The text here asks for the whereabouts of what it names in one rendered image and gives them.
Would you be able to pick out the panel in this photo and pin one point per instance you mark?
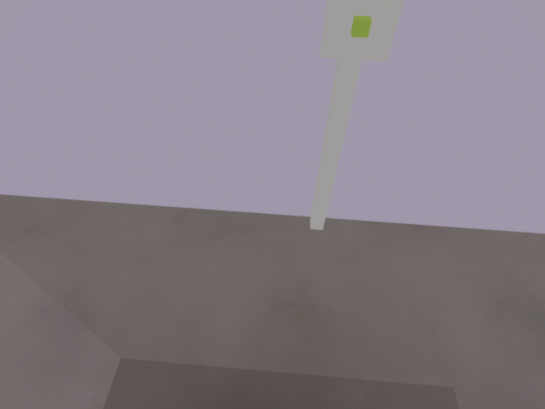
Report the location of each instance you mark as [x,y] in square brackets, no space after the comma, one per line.
[338,43]

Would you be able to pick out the button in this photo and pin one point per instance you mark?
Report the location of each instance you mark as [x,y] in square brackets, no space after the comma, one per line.
[361,26]

